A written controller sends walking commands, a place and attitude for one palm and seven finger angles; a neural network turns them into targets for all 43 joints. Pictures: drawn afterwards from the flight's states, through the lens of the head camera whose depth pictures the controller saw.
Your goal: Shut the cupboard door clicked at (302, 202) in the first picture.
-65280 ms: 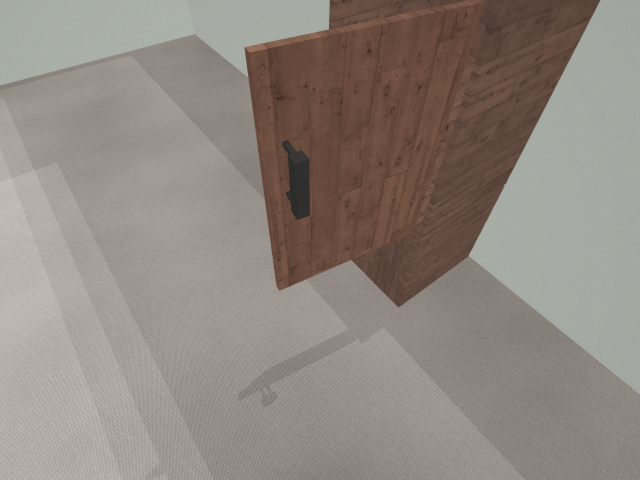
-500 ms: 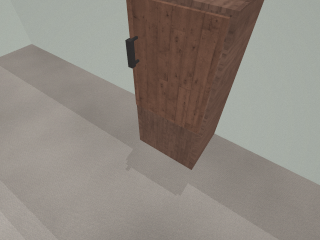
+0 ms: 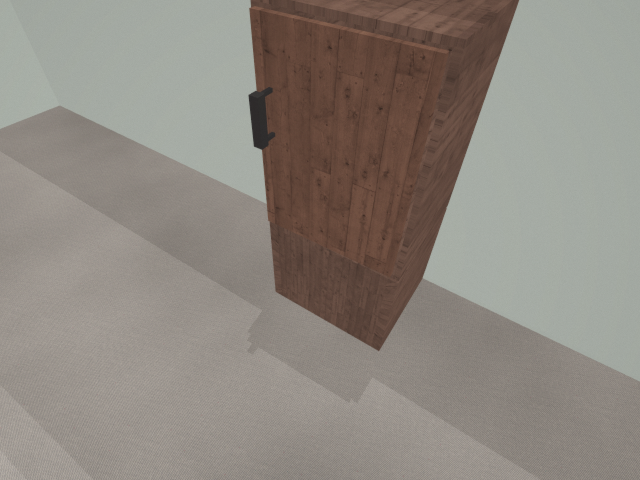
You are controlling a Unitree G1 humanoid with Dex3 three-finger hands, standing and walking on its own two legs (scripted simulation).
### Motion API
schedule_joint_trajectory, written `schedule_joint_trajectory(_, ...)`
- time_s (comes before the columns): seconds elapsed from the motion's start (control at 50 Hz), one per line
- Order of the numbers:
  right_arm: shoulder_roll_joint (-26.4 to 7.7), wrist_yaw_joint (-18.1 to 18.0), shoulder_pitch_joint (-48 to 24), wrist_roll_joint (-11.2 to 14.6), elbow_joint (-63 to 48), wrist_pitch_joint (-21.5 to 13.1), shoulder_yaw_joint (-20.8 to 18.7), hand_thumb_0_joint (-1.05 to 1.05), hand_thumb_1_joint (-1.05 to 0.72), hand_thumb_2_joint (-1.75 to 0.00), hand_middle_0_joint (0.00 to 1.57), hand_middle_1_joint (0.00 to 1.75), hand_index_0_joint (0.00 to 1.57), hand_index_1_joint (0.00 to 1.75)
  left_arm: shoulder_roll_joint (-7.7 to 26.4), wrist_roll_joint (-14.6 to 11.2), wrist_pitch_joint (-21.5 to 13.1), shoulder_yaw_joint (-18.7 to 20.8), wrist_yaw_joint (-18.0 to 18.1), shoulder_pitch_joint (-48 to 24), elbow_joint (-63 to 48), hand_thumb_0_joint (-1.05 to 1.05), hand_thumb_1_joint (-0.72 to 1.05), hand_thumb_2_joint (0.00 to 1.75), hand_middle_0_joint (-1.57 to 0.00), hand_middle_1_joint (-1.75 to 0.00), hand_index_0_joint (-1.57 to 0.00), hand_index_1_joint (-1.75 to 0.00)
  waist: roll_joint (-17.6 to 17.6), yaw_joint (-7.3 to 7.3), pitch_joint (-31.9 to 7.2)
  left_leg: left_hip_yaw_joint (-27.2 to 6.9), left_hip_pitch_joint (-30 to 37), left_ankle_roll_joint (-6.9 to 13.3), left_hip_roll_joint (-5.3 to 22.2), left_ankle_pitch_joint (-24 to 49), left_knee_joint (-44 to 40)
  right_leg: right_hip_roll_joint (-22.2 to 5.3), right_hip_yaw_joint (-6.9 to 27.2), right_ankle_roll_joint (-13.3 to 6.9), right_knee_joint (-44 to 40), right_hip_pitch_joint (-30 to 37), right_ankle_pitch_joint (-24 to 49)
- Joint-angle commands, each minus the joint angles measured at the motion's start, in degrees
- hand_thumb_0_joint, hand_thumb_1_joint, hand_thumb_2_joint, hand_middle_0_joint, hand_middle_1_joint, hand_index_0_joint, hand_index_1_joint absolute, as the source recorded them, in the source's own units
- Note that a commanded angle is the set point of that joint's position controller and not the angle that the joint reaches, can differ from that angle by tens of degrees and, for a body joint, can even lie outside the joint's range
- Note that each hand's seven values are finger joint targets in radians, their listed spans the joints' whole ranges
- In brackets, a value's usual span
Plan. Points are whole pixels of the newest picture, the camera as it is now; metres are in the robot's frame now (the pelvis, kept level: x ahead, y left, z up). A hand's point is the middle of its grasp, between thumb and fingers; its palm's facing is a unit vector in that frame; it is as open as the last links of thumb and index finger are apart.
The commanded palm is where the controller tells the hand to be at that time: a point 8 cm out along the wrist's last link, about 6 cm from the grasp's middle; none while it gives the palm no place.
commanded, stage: look to check the result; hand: left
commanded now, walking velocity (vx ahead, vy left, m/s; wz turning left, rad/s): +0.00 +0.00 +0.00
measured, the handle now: (264, 117) +0.87 +0.17 +0.02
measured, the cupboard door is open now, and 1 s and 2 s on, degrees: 2 2 2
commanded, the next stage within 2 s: walk to a spot facing it in 0.54 s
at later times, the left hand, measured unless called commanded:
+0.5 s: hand out of the picture -0.02 +0.15 -0.18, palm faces +0.04 -0.98 -0.18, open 7.4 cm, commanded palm none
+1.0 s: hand out of the picture +0.02 +0.18 -0.20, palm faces +0.21 -0.96 -0.20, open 7.4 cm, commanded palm none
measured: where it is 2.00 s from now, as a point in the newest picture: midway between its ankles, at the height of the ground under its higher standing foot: outside the picture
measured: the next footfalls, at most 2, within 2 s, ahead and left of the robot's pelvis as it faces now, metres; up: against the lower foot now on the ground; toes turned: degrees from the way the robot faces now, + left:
right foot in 1.32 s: +0.08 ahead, -0.17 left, +0.00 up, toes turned +22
left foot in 1.64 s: -0.02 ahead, +0.09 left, +0.00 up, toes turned +37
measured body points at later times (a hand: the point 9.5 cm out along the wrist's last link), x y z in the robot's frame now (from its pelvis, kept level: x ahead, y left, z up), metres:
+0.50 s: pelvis +0.01 -0.01 +0.00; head +0.01 -0.01 +0.45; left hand -0.02 +0.21 -0.16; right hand -0.01 -0.22 -0.16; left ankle +0.06 +0.10 -0.74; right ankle -0.01 -0.12 -0.74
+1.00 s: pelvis +0.02 +0.00 -0.02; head +0.04 +0.02 +0.43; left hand +0.01 +0.23 -0.18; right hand +0.05 -0.24 -0.17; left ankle +0.04 +0.09 -0.74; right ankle -0.01 -0.12 -0.73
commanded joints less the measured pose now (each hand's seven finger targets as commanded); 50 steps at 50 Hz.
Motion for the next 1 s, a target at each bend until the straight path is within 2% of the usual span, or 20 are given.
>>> schedule_joint_trajectory(0.0,-5.89,-0.05,3.42,-0.06,-1.80,-0.61,-1.21,0.00,-0.90,-0.90,0.20,0.30,0.20,0.30,5.70,0.15,-0.27,1.31,0.09,5.92,-0.63,0.00,0.90,0.90,-0.20,-0.30,-0.20,-0.30,1.64,0.68,8.16,-7.18,-1.23,0.89,5.69,-10.26,-7.57,-4.26,4.38,-2.17,-6.40,-6.94,-3.71)
schedule_joint_trajectory(0.12,-5.97,0.03,3.52,0.00,-1.77,-0.72,-1.12,0.00,-0.90,-0.90,0.20,0.30,0.20,0.30,6.32,-0.02,-0.54,1.21,0.07,5.19,-0.57,0.00,0.90,0.90,-0.20,-0.30,-0.20,-0.30,0.34,0.28,5.96,-6.34,0.88,0.78,5.62,-5.94,-6.00,-4.91,4.81,-2.32,-6.79,-6.15,-2.46)
schedule_joint_trajectory(0.2,-6.48,0.01,3.24,0.16,-1.63,-0.75,-1.07,0.00,-0.90,-0.90,0.20,0.30,0.20,0.30,6.85,-0.08,-0.70,1.18,0.09,4.88,-0.58,0.00,0.90,0.90,-0.20,-0.30,-0.20,-0.30,-0.25,0.33,6.25,-5.94,1.99,0.74,5.67,-3.25,-5.31,-4.87,4.92,-2.37,-7.09,-6.37,-1.65)
schedule_joint_trajectory(0.26,-6.01,0.04,3.10,0.05,-1.23,-0.59,-0.87,0.00,-0.90,-0.90,0.20,0.30,0.20,0.30,6.69,-0.16,-0.55,1.06,0.10,4.35,-0.38,0.00,0.90,0.90,-0.20,-0.30,-0.20,-0.30,0.45,0.13,7.17,-5.88,1.57,0.54,5.60,-4.20,-5.60,-4.99,5.06,-2.30,-7.44,-6.59,-2.50)
schedule_joint_trajectory(0.38,-6.11,0.06,2.64,0.01,-1.15,-0.61,-0.88,0.00,-0.90,-0.90,0.20,0.30,0.20,0.30,6.79,-0.18,-0.61,1.10,0.11,3.86,-0.47,0.00,0.90,0.90,-0.20,-0.30,-0.20,-0.30,-0.21,0.06,6.23,-5.61,2.49,0.44,5.57,-2.81,-5.14,-5.14,5.07,-2.31,-7.58,-6.08,-2.12)
schedule_joint_trajectory(0.56,-5.95,-0.05,1.83,-0.03,-1.00,-0.76,-0.68,0.00,-0.90,-0.90,0.20,0.30,0.20,0.30,6.48,-0.20,-0.58,1.16,0.12,3.17,-0.47,0.00,0.90,0.90,-0.20,-0.30,-0.20,-0.30,0.97,0.29,6.42,-5.65,2.73,0.30,5.59,-0.68,-5.15,-5.13,4.65,-2.21,-7.48,-4.84,0.01)
schedule_joint_trajectory(0.64,-5.90,-0.12,1.64,0.04,-0.89,-0.91,-0.63,0.00,-0.90,-0.90,0.20,0.30,0.20,0.30,6.62,-0.22,-0.71,1.25,0.17,2.91,-0.56,0.00,0.90,0.90,-0.20,-0.30,-0.20,-0.30,0.68,0.29,5.47,-5.41,3.51,0.35,5.84,1.95,-4.66,-5.27,4.52,-2.18,-7.50,-3.79,2.01)
schedule_joint_trajectory(0.68,-5.98,-0.03,1.22,0.03,-1.51,-0.66,-0.80,0.00,-0.90,-0.90,0.20,0.30,0.20,0.30,6.97,-0.23,-0.48,1.74,0.28,2.64,-1.06,0.00,0.90,0.90,-0.20,-0.30,-0.20,-0.30,0.68,0.51,6.20,-5.94,1.64,0.38,5.36,3.69,-3.24,-5.82,3.44,-2.11,-5.79,-3.09,2.86)
schedule_joint_trajectory(0.7,-6.57,0.05,0.66,0.17,-2.08,-0.45,-1.02,0.00,-0.90,-0.90,0.20,0.30,0.20,0.30,7.70,-0.15,-0.37,2.10,0.37,2.95,-1.64,0.00,0.90,0.90,-0.20,-0.30,-0.20,-0.30,-0.37,0.80,6.31,-5.93,0.72,0.45,5.24,4.66,-1.86,-6.16,2.89,-2.15,-4.98,-3.06,3.12)
schedule_joint_trajectory(0.72,-6.66,0.11,0.37,0.04,-2.49,-0.24,-1.31,0.00,-0.90,-0.90,0.20,0.30,0.20,0.30,7.94,-0.17,-0.22,2.53,0.43,2.46,-2.08,0.00,0.90,0.90,-0.20,-0.30,-0.20,-0.30,0.02,0.70,5.93,-6.04,-0.64,0.43,5.03,4.45,-0.81,-6.88,2.64,-2.34,-4.32,-2.59,2.76)
schedule_joint_trajectory(0.76,-6.93,0.30,-0.53,-0.09,-3.68,0.29,-1.86,0.00,-0.90,-0.90,0.20,0.30,0.20,0.30,9.00,-0.04,0.15,3.43,0.45,1.60,-3.42,0.00,0.90,0.90,-0.20,-0.30,-0.20,-0.30,-0.97,0.84,5.93,-5.79,-3.54,0.21,3.80,2.75,2.33,-8.84,2.84,-3.40,-3.94,-2.49,1.54)
schedule_joint_trajectory(0.78,-6.84,0.42,-0.66,-0.12,-4.25,0.62,-2.09,0.00,-0.90,-0.90,0.20,0.30,0.20,0.30,9.83,0.09,0.30,3.84,0.46,0.87,-4.29,0.00,0.90,0.90,-0.20,-0.30,-0.20,-0.30,-2.82,0.72,6.00,-5.02,-4.98,-0.06,2.87,0.97,5.03,-10.69,3.83,-4.47,-4.67,-2.91,0.20)
schedule_joint_trajectory(0.82,-6.50,0.71,-1.01,-0.31,-5.58,1.10,-2.78,0.00,-0.90,-0.90,0.20,0.30,0.20,0.30,11.06,0.37,0.32,4.54,0.56,-0.64,-6.15,0.00,0.90,0.90,-0.20,-0.30,-0.20,-0.30,-6.50,0.32,4.64,-1.92,-5.11,-0.98,1.92,-1.65,13.32,-15.85,5.85,-7.17,-5.73,-3.99,3.17)
schedule_joint_trajectory(0.86,-6.80,1.14,-1.81,-0.46,-6.93,1.53,-3.40,0.00,-0.90,-0.90,0.20,0.30,0.20,0.30,11.85,0.68,0.34,5.13,0.62,-3.17,-8.14,0.00,0.90,0.90,-0.20,-0.30,-0.20,-0.30,-6.79,-0.26,5.25,-0.33,-6.30,-1.73,2.92,-11.51,19.72,-19.30,5.30,-9.65,-4.50,-5.30,8.37)
schedule_joint_trajectory(0.88,-6.66,1.42,-1.95,-0.37,-7.61,1.48,-3.54,0.00,-0.90,-0.90,0.20,0.30,0.20,0.30,12.49,0.88,0.42,5.57,0.62,-4.23,-8.93,0.00,0.90,0.90,-0.20,-0.30,-0.20,-0.30,-6.40,-0.61,5.68,-0.02,-6.42,-1.83,3.78,-12.78,18.19,-20.01,3.69,-9.68,-2.36,-5.08,11.57)
schedule_joint_trajectory(0.9,-7.13,1.68,-1.67,-0.28,-8.02,1.36,-3.52,0.00,-0.90,-0.90,0.20,0.30,0.20,0.30,12.75,0.95,0.50,5.69,0.60,-4.59,-9.51,0.00,0.90,0.90,-0.20,-0.30,-0.20,-0.30,-4.38,-0.78,5.47,-0.43,-4.73,-1.62,4.81,-8.06,14.36,-19.27,1.51,-8.32,1.40,-5.66,13.69)
schedule_joint_trajectory(0.92,-8.05,1.79,-0.06,-0.45,-7.95,1.01,-3.56,0.00,-0.90,-0.90,0.20,0.30,0.20,0.30,12.88,0.75,0.72,5.86,0.43,-4.33,-10.08,0.00,0.90,0.90,-0.20,-0.30,-0.20,-0.30,1.27,-1.06,4.44,-3.75,-1.91,-0.39,6.61,3.18,7.57,-16.19,-2.83,-5.37,7.85,-6.60,12.51)
schedule_joint_trajectory(0.94,-10.91,1.62,1.42,-1.08,-8.29,0.66,-3.88,0.00,-0.90,-0.90,0.20,0.30,0.20,0.30,10.99,0.30,0.96,5.69,0.31,-2.27,-10.64,0.00,0.90,0.90,-0.20,-0.30,-0.20,-0.30,11.50,-0.75,4.07,-15.01,-0.58,3.29,12.45,17.27,1.24,-9.01,-7.53,-1.10,16.82,-9.49,2.66)
schedule_joint_trajectory(0.96,-13.30,1.02,3.62,-1.57,-8.09,0.57,-4.23,0.00,-0.90,-0.90,0.20,0.30,0.20,0.30,10.22,-0.05,1.38,5.38,0.43,-4.00,-12.02,0.00,0.90,0.90,-0.20,-0.30,-0.20,-0.30,18.57,-2.14,2.88,-29.64,2.84,8.69,18.65,22.00,-6.29,-2.47,-6.85,1.15,28.47,-15.80,-17.94)
schedule_joint_trajectory(0.98,-14.95,0.51,5.45,-1.56,-7.40,0.80,-4.48,0.00,-0.90,-0.90,0.20,0.30,0.20,0.30,10.65,0.38,1.91,5.31,0.53,-7.35,-13.15,0.00,0.90,0.90,-0.20,-0.30,-0.20,-0.30,14.56,-3.21,1.88,-32.70,2.23,9.38,19.83,13.21,-9.53,-2.61,-0.60,0.50,36.58,-17.86,-20.25)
